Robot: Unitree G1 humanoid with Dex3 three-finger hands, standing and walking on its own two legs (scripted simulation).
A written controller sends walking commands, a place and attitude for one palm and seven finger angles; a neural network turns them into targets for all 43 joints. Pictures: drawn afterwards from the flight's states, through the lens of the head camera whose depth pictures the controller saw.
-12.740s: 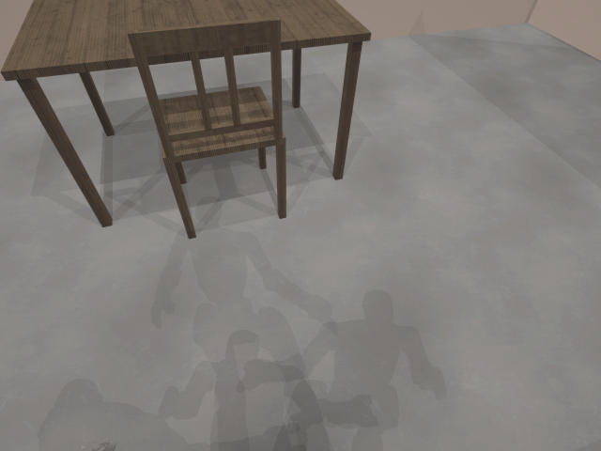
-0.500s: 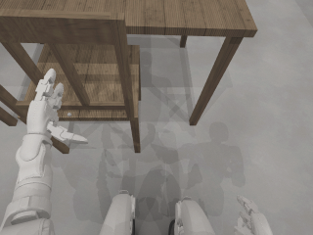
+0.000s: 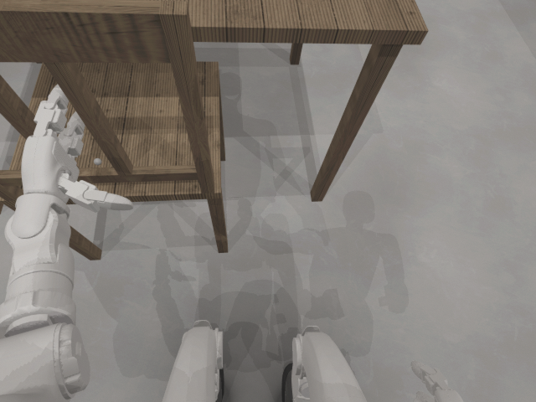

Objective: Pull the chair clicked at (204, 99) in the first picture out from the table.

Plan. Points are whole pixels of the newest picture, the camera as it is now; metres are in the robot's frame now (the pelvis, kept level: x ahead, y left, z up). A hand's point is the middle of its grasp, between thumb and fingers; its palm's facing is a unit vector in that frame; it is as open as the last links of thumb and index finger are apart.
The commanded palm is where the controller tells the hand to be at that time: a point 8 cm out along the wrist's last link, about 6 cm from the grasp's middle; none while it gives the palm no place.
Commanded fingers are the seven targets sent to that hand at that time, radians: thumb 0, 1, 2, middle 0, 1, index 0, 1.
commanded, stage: push the fingers through the gap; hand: left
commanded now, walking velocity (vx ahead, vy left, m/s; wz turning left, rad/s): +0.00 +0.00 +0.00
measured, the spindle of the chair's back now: (30, 127) +0.50 +0.37 +0.02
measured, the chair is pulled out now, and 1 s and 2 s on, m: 0.00 0.00 0.00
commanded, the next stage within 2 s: hook a spindle and tug to test in 0.86 s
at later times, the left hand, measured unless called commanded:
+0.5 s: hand (107, 134) +0.48 +0.24 +0.05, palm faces +0.09 -1.00 -0.04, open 16.9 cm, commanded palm +0.46 +0.28 +0.05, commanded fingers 0.00 -0.50 0.30 -0.06 -0.08 -0.06 -0.08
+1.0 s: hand (103, 136) +0.48 +0.25 +0.04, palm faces +0.09 -1.00 -0.03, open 16.9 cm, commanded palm +0.46 +0.28 +0.05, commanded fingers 0.00 -0.50 0.30 -0.11 -0.24 -0.11 -0.24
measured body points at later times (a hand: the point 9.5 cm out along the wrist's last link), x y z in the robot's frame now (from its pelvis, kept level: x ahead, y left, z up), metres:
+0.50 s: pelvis +0.00 +0.00 +0.00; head +0.15 +0.03 +0.42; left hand +0.47 +0.30 +0.05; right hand +0.07 -0.27 -0.11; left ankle +0.05 +0.12 -0.60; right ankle +0.03 -0.12 -0.60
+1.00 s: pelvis +0.00 +0.00 +0.00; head +0.15 +0.03 +0.42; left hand +0.47 +0.30 +0.05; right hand +0.07 -0.27 -0.11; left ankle +0.05 +0.12 -0.60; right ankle +0.03 -0.12 -0.60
